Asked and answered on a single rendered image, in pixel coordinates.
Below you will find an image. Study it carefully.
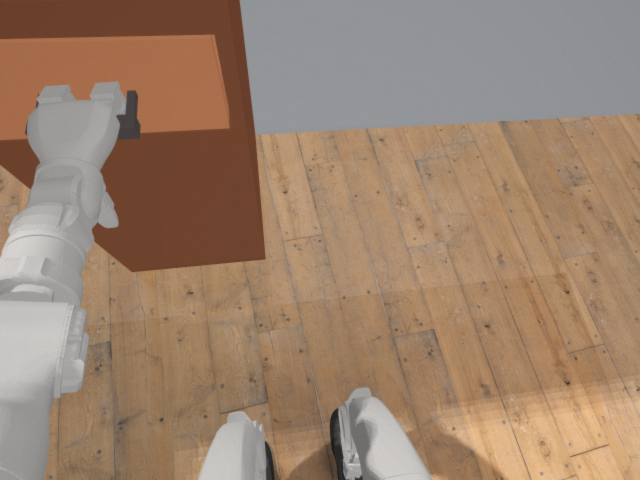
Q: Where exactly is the robot thigh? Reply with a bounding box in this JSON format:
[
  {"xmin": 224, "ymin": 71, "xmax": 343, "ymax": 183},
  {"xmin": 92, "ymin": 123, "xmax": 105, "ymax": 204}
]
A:
[
  {"xmin": 338, "ymin": 396, "xmax": 432, "ymax": 480},
  {"xmin": 198, "ymin": 420, "xmax": 266, "ymax": 480}
]

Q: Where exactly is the left robot upper arm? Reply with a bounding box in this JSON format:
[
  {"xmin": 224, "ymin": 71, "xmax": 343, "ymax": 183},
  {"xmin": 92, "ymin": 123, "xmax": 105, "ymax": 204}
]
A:
[{"xmin": 0, "ymin": 300, "xmax": 89, "ymax": 480}]

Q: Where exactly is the robot left hand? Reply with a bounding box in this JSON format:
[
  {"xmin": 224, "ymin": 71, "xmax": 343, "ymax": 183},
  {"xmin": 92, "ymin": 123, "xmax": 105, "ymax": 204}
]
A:
[{"xmin": 27, "ymin": 81, "xmax": 127, "ymax": 228}]

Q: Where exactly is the left robot forearm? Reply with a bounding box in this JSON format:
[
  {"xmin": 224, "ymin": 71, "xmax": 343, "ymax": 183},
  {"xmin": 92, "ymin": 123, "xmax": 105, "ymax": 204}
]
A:
[{"xmin": 0, "ymin": 158, "xmax": 103, "ymax": 308}]

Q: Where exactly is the cabinet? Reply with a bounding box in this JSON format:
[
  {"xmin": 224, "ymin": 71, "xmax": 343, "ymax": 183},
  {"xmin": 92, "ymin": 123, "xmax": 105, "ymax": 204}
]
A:
[{"xmin": 0, "ymin": 0, "xmax": 266, "ymax": 272}]

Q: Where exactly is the right robot thigh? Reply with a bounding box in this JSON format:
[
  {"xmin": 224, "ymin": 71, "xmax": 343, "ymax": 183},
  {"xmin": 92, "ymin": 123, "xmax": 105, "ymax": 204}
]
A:
[{"xmin": 338, "ymin": 396, "xmax": 432, "ymax": 480}]

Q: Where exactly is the drawer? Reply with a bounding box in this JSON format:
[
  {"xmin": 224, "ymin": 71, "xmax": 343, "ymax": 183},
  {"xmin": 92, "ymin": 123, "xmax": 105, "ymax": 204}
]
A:
[{"xmin": 0, "ymin": 35, "xmax": 229, "ymax": 140}]

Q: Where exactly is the left robot thigh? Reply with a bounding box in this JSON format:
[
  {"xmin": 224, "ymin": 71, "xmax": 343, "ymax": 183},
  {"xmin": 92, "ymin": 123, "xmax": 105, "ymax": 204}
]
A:
[{"xmin": 198, "ymin": 420, "xmax": 266, "ymax": 480}]

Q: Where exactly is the handle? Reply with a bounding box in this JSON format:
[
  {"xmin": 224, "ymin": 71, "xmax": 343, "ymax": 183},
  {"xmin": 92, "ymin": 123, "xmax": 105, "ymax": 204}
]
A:
[{"xmin": 25, "ymin": 90, "xmax": 141, "ymax": 140}]

